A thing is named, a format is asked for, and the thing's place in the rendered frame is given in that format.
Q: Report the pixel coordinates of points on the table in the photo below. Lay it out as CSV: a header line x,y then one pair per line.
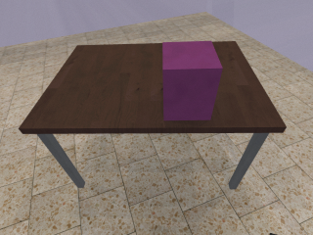
x,y
118,89

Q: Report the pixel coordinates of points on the carton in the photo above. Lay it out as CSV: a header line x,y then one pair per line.
x,y
191,72

